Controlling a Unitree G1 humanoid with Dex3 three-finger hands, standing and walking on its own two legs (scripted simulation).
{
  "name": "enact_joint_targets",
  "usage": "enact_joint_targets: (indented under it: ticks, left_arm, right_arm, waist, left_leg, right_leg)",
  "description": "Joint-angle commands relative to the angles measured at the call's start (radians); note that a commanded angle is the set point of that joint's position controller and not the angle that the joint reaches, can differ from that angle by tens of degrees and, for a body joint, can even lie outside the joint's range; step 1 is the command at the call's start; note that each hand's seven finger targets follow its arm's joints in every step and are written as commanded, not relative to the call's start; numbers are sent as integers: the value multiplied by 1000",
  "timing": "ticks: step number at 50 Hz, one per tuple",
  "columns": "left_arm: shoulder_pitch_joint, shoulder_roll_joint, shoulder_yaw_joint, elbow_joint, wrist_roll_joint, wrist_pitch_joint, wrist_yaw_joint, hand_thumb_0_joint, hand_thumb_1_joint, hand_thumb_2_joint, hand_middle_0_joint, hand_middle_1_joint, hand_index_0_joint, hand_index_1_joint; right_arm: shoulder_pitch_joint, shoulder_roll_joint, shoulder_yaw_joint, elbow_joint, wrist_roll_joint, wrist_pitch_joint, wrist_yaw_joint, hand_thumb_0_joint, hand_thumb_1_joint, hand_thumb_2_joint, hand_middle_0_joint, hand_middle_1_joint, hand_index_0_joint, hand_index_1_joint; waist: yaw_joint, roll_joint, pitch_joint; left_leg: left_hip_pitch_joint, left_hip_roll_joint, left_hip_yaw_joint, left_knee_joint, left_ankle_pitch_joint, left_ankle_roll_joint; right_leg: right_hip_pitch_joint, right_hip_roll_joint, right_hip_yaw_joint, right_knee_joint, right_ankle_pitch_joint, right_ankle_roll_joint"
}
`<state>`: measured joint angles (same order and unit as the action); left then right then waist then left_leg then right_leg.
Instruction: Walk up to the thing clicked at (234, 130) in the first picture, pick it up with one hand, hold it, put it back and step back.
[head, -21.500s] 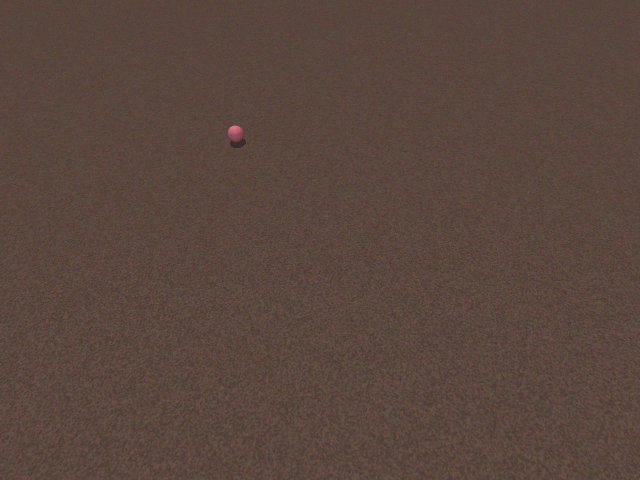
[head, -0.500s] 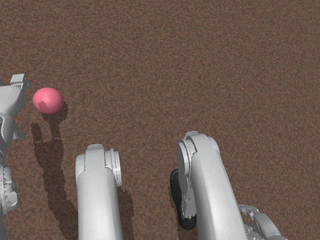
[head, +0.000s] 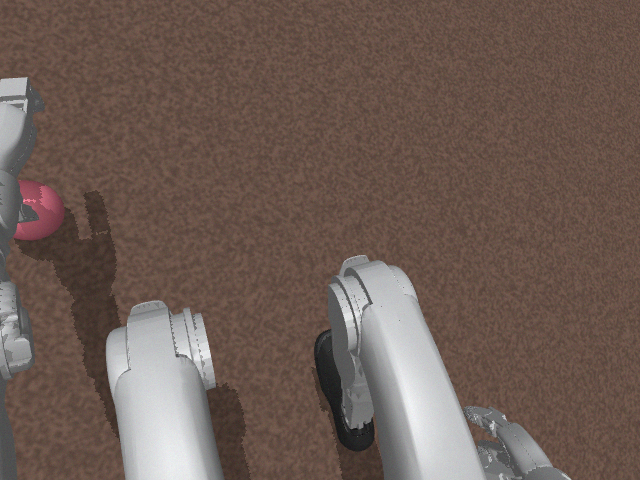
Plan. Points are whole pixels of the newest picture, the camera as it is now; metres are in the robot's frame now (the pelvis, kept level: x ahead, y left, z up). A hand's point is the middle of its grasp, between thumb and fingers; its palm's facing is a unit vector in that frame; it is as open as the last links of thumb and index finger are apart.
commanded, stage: approach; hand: left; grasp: from above
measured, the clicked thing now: (28, 210) +0.48 +0.32 -0.29
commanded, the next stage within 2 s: rest palm in 0.60 s
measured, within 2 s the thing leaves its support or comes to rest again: neither
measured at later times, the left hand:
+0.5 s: hand out of the picture +0.41 +0.33 -0.18, palm faces -0.54 -0.12 -0.84, open 13.8 cm
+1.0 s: hand (9, 181) +0.49 +0.31 -0.19, palm faces -0.50 -0.08 -0.86, open 13.7 cm
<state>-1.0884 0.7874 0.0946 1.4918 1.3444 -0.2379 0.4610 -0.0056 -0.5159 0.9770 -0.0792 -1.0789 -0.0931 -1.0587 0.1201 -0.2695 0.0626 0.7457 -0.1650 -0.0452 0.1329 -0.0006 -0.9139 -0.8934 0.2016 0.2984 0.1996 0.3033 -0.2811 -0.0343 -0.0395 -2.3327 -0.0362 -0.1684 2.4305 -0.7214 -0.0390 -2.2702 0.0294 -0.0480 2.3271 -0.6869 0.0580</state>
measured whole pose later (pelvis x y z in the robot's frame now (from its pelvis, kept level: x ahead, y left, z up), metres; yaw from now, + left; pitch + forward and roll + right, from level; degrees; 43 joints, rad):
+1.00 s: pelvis +0.00 +0.01 +0.00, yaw -2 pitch +35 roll -11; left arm -1.15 0.88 0.06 1.62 1.27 -0.13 0.37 0.00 -0.45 0.94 -0.07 -1.10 -0.10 -1.07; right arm 0.15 -0.28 0.17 0.67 -0.14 -0.03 0.13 0.00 -0.90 -0.89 0.20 0.30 0.20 0.30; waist -0.35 -0.02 0.02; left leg -2.36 -0.03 -0.16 2.44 -0.71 0.00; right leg -2.28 0.04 -0.05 2.31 -0.67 0.07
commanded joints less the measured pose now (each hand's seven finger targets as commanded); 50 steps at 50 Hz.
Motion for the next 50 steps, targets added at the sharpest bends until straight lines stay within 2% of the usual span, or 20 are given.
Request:
enact_joint_targets:
  ticks: [1, 3, 9, 13, 15, 18, 19, 22, 24, 29, 32, 34, 35, 37, 40, 42, 46, 47, 49, 50]
  left_arm:
    - [-369, 308, 50, -128, -21, 107, 41, 0, -536, 978, -66, -1066, -77, -1054]
    - [-320, 270, 15, -58, -32, 145, 5, 0, -521, 962, -68, -1076, -85, -1058]
    - [-209, 330, 17, -64, -135, 187, -132, 0, -509, 947, -67, -1089, -91, -1063]
    - [-121, 339, 13, -72, -166, 136, -213, 0, -492, 925, -70, -1098, -101, -1065]
    - [-90, 328, 24, -104, -191, 82, -225, 0, -488, 921, -78, -1092, -108, -1059]
    - [-127, 302, 34, -204, -197, -29, -209, 0, -484, 913, -70, -1093, -104, -1056]
    - [-111, 305, 42, -202, -178, -59, -197, 0, -500, 927, -69, -1087, -98, -1056]
    - [-158, 323, 65, -383, -139, -154, -132, 0, -501, 934, -76, -1066, -99, -1041]
    - [-162, 259, 31, -435, -127, -177, -82, 0, -497, 945, -73, -1066, -95, -1041]
    - [-247, 234, 26, -283, -57, -131, 54, 0, -477, 1006, -76, -1093, -93, -1073]
    - [-345, 210, -26, -146, -10, -63, 101, 0, -466, 1060, -92, -1133, -105, -1117]
    - [-388, 246, -19, -78, 8, -12, 118, 0, -450, 1085, -96, -1168, -112, -1149]
    - [-417, 263, -14, -51, 11, 11, 121, 0, -435, 1091, -105, -1188, -124, -1167]
    - [-430, 254, -27, 28, 8, 56, 118, 0, -476, 943, -61, -1080, -86, -1052]
    - [-424, 229, -62, 113, -13, 103, 74, 0, -468, 927, -59, -1090, -89, -1057]
    - [-367, 239, -60, 166, -34, 126, 29, 0, -470, 928, -58, -1092, -88, -1059]
    - [-267, 285, -43, 88, -85, 134, -63, 0, -463, 913, -58, -1101, -93, -1063]
    - [-247, 319, -35, 48, -88, 132, -82, 0, -459, 905, -59, -1107, -97, -1066]
    - [-241, 398, 10, -25, -112, 113, -97, 0, -474, 909, -63, -1091, -95, -1056]
    - [-231, 397, 19, -47, -127, 101, -102, 0, -484, 916, -61, -1081, -90, -1049]
  right_arm:
    - [241, -269, -67, -23, 17, 25, -9, 0, -909, -899, 200, 300, 200, 300]
    - [242, -269, -53, -38, 26, 34, -10, 0, -909, -899, 200, 300, 200, 300]
    - [241, -279, -32, -80, 63, 59, -16, 0, -905, -897, 200, 300, 200, 300]
    - [238, -277, -14, -93, 63, 73, -20, 0, -904, -895, 200, 300, 200, 300]
    - [238, -274, -9, -94, 54, 75, -21, 0, -904, -895, 200, 300, 200, 300]
    - [242, -282, -20, -87, 40, 72, -15, 0, -900, -893, 200, 300, 200, 300]
    - [247, -291, -26, -81, 32, 72, -15, 0, -902, -894, 200, 300, 200, 300]
    - [252, -281, -47, -72, 21, 73, -9, 0, -902, -894, 200, 300, 200, 300]
    - [224, -280, -66, -65, 13, 69, -3, 0, -902, -894, 200, 300, 200, 300]
    - [205, -281, -77, -13, 0, 51, -13, 0, -898, -893, 201, 300, 200, 300]
    - [189, -281, -65, 15, 0, 37, -20, 0, -902, -896, 201, 300, 200, 300]
    - [188, -285, -52, 29, -2, 25, -24, 0, -903, -896, 200, 300, 200, 300]
    - [189, -288, -47, 28, -4, 21, -24, 0, -905, -897, 200, 300, 200, 300]
    - [185, -290, -31, 19, -5, 10, -22, 0, -900, -900, 200, 300, 200, 300]
    - [183, -297, -10, -9, 0, -1, -26, 0, -895, -898, 200, 300, 200, 300]
    - [189, -307, -3, -30, 8, -8, -24, 0, -894, -897, 200, 300, 200, 300]
    - [191, -304, 16, -85, 21, -2, -19, 0, -894, -896, 200, 300, 200, 300]
    - [190, -302, 21, -93, 23, 5, -20, 0, -894, -896, 200, 300, 200, 300]
    - [206, -307, 25, -117, 25, 19, -22, 0, -897, -897, 200, 300, 200, 300]
    - [210, -302, 31, -123, 25, 25, -21, 0, -897, -897, 200, 300, 200, 300]
  waist:
    - [8, 483, -795]
    - [-13, 404, -734]
    - [10, 268, -680]
    - [13, 192, -628]
    - [13, 192, -614]
    - [13, 269, -624]
    - [7, 290, -608]
    - [26, 427, -715]
    - [17, 455, -720]
    - [-21, 441, -627]
    - [-49, 430, -587]
    - [-41, 431, -594]
    - [-44, 425, -602]
    - [-58, 426, -578]
    - [-90, 360, -559]
    - [-91, 320, -541]
    - [-57, 350, -625]
    - [-36, 372, -661]
    - [-21, 396, -705]
    - [-22, 388, -711]
  left_leg:
    - [653, 18, 131, -293, 324, 50]
    - [578, 16, 133, -288, 291, 66]
    - [449, 11, 129, -296, 254, 92]
    - [382, 8, 125, -290, 234, 95]
    - [398, 7, 118, -285, 237, 88]
    - [470, 10, 101, -276, 234, 63]
    - [505, 11, 98, -264, 241, 56]
    - [614, 14, 106, -261, 258, 41]
    - [665, 21, 103, -266, 244, 33]
    - [621, 21, 97, -292, 137, 38]
    - [588, 18, 96, -292, 97, 45]
    - [573, 14, 101, -291, 106, 50]
    - [562, 12, 101, -287, 106, 53]
    - [541, 13, 96, -289, 113, 57]
    - [489, 13, 95, -270, 124, 70]
    - [465, 13, 84, -264, 139, 73]
    - [517, 13, 70, -276, 232, 64]
    - [544, 14, 81, -269, 280, 62]
    - [559, 17, 88, -261, 342, 58]
    - [555, 19, 89, -254, 359, 58]
  right_leg:
    - [343, 6, -107, -206, 329, -98]
    - [372, 11, -103, -235, 320, -91]
    - [497, 12, -82, -271, 289, -78]
    - [535, 13, -77, -278, 264, -69]
    - [521, 12, -83, -275, 257, -69]
    - [443, 15, -105, -259, 229, -88]
    - [416, 12, -109, -259, 228, -91]
    - [402, 15, -111, -235, 241, -91]
    - [340, 14, -118, -220, 229, -93]
    - [226, 5, -133, -211, 164, -88]
    - [168, 8, -137, -212, 143, -91]
    - [165, 6, -133, -207, 153, -89]
    - [166, 6, -131, -206, 155, -90]
    - [168, 3, -130, -200, 167, -88]
    - [206, 9, -125, -216, 184, -87]
    - [218, 7, -121, -210, 196, -87]
    - [326, 9, -121, -192, 253, -89]
    - [370, 10, -118, -194, 288, -89]
    - [426, 10, -113, -191, 336, -87]
    - [444, 14, -116, -189, 350, -86]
